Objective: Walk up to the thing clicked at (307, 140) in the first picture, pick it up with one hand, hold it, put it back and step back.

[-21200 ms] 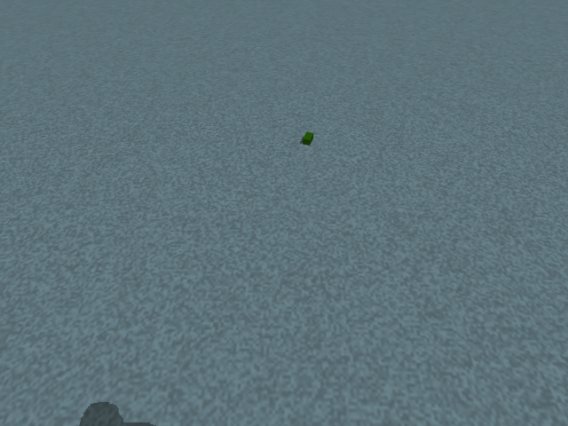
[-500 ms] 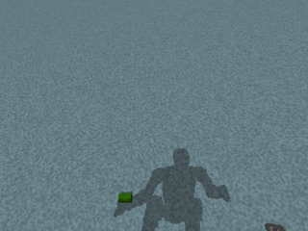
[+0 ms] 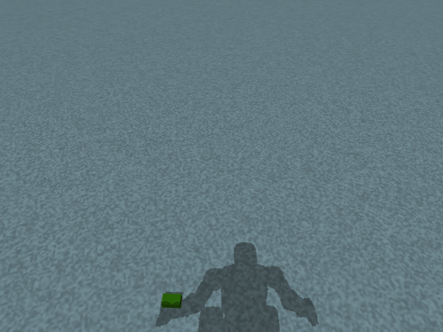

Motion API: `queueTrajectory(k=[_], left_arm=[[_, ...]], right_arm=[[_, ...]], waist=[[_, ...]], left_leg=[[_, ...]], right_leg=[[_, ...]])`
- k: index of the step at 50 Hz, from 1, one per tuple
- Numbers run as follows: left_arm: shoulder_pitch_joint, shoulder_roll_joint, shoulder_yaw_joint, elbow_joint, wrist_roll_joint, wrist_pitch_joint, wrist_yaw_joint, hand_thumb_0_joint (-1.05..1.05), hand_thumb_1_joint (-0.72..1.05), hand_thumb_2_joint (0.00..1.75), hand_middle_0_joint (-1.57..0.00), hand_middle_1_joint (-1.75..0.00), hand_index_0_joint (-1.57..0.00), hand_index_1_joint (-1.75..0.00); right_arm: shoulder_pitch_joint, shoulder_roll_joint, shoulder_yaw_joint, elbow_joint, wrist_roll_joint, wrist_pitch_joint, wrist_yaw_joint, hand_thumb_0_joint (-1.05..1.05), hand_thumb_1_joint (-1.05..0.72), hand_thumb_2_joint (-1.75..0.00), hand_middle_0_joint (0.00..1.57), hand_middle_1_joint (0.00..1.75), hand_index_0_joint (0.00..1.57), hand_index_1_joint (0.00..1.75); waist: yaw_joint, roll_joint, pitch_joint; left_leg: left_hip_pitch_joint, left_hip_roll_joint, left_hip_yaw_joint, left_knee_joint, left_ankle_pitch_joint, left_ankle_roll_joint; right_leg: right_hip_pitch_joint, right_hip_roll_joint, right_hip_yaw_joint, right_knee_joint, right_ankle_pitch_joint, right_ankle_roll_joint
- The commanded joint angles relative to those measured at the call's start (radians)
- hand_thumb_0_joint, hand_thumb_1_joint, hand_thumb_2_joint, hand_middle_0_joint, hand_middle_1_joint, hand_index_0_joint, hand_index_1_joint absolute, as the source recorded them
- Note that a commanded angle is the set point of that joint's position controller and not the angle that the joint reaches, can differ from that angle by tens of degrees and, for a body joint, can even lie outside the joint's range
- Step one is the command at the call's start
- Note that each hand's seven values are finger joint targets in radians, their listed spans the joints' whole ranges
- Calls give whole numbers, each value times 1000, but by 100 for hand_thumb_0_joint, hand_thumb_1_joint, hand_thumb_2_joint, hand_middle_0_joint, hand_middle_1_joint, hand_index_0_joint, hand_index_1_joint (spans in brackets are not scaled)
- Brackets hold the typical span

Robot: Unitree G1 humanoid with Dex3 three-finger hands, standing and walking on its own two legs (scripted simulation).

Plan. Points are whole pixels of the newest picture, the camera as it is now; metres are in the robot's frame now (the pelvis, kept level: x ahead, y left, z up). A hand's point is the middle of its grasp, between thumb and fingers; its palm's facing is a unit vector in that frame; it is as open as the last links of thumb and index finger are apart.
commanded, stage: walk up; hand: left
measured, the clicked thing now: (171, 300) +0.47 +0.22 -0.76
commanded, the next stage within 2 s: stand in 0.74 s
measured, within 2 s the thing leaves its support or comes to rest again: neither
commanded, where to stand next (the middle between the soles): +0.07 +0.00 m, yaw -2 degrees
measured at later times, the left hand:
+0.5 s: hand out of the picture +0.10 +0.25 -0.15, palm faces +0.03 -0.94 -0.34, open 7.4 cm
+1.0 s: hand out of the picture +0.09 +0.25 -0.15, palm faces +0.01 -0.94 -0.34, open 7.4 cm
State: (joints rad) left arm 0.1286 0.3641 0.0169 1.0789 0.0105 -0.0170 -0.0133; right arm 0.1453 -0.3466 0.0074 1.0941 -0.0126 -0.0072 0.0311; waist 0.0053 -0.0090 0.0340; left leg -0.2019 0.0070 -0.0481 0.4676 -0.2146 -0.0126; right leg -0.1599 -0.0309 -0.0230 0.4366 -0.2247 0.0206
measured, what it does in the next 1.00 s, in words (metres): stands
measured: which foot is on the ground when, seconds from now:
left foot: down 0.00-1.00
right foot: down 0.00-1.00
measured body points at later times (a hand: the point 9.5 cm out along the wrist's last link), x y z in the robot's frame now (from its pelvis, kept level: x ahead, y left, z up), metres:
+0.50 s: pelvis +0.02 +0.00 +0.01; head +0.02 -0.01 +0.46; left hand +0.10 +0.30 -0.12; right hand +0.12 -0.30 -0.13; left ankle +0.03 +0.13 -0.74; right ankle +0.01 -0.14 -0.74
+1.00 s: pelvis +0.02 -0.01 +0.01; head +0.03 -0.01 +0.46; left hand +0.09 +0.29 -0.12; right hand +0.11 -0.31 -0.13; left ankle +0.03 +0.13 -0.74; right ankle +0.01 -0.14 -0.74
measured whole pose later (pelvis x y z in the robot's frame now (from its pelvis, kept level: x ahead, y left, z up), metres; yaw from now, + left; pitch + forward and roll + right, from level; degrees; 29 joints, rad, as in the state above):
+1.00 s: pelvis +0.02 -0.01 +0.01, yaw +1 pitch -3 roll +0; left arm 0.08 0.34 0.01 1.15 0.01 0.00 -0.01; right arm 0.08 -0.35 0.01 1.13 -0.01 -0.01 0.01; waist 0.01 0.01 0.07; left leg -0.12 0.01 -0.06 0.33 -0.16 -0.02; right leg -0.09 -0.03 -0.04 0.33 -0.19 0.02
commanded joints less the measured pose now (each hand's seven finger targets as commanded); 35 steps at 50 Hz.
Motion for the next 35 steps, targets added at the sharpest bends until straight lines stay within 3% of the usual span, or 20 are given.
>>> queueTrajectory(k=[1,6,15,23,35], left_arm=[[-63,205,41,-44,-6,-30,12,0,90,90,-20,-30,-20,-30],[-71,208,39,-18,-5,-29,16,0,90,90,-20,-30,-20,-30],[-86,207,37,4,-3,-24,19,0,90,90,-20,-30,-20,-30],[-104,208,42,10,-1,-24,24,0,90,90,-20,-30,-20,-30],[-112,200,47,7,3,-16,23,0,90,90,-20,-30,-20,-30]], right_arm=[[-87,-230,-49,-61,2,-30,-23,0,-90,-90,20,30,20,30],[-84,-224,-49,-44,10,-30,-29,0,-90,-90,20,30,20,30],[-93,-219,-52,-27,10,-21,-31,0,-90,-90,20,30,20,30],[-95,-218,-53,-19,9,-17,-34,0,-90,-90,20,30,20,30],[-107,-214,-54,-17,6,-18,-37,0,-90,-90,20,30,20,30]], waist=[[10,82,-44],[5,46,-74],[-3,12,-56],[-7,3,-82],[-3,26,-68]], left_leg=[[-37,100,-129,-163,-33,43],[15,100,-101,-135,147,42],[39,95,-90,-139,156,41],[62,95,-77,-129,255,38],[41,93,-83,-160,219,38]], right_leg=[[55,-71,82,-123,-10,-52],[80,-83,71,-129,86,-45],[62,-91,65,-145,89,-40],[105,-100,52,-146,177,-36],[123,-100,39,-140,141,-34]])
